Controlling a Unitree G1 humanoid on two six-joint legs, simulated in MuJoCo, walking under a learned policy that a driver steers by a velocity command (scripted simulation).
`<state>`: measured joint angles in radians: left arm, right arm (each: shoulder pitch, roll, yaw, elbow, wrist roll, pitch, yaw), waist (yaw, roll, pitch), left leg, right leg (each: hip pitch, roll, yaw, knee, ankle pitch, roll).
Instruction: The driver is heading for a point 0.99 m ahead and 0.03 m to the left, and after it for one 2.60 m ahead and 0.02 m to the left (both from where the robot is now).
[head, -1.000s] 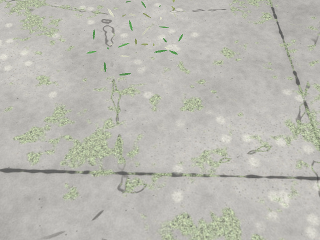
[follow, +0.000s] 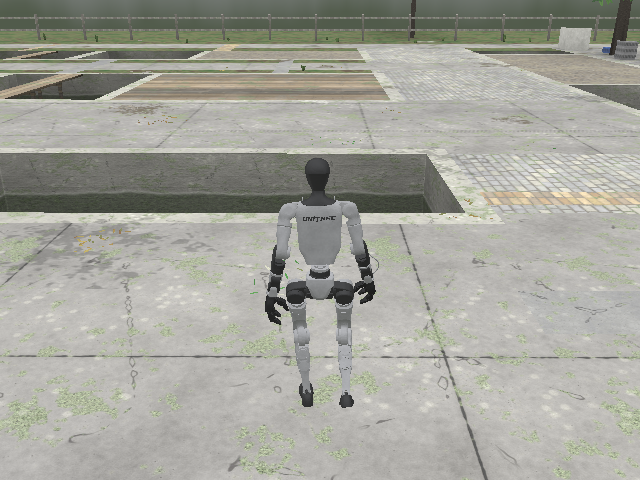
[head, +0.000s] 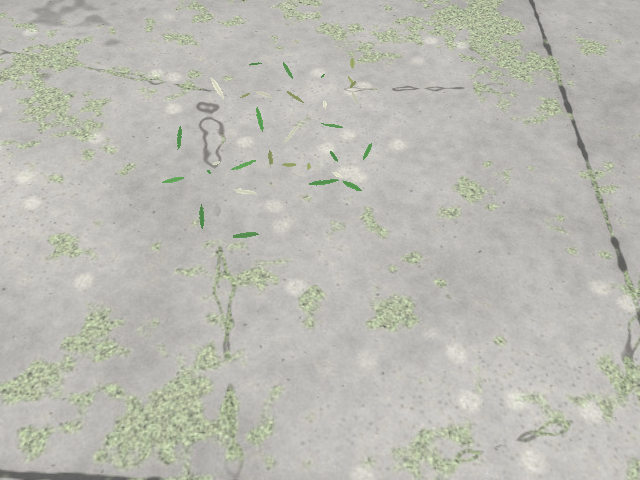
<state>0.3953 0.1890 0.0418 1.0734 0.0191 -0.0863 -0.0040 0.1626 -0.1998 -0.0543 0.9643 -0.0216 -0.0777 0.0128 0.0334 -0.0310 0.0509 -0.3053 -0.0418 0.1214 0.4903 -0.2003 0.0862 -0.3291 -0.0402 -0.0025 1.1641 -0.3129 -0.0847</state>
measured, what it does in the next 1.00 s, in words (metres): walks ahead: right foot, then left foot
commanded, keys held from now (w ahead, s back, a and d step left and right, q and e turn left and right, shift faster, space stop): w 1.00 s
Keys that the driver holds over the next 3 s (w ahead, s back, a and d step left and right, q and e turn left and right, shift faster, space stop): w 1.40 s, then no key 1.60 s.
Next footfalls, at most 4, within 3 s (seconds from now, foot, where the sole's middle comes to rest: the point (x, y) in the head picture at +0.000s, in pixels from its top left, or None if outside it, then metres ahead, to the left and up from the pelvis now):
0.42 right None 0.40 -0.09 -0.77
0.98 left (289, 375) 0.69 0.11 -0.77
1.52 right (362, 269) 0.99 -0.06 -0.77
1.94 left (282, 276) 0.96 0.14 -0.77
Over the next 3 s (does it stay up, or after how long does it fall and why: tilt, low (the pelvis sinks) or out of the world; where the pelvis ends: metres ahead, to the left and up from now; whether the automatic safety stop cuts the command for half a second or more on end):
stays up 0.94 0.04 0.01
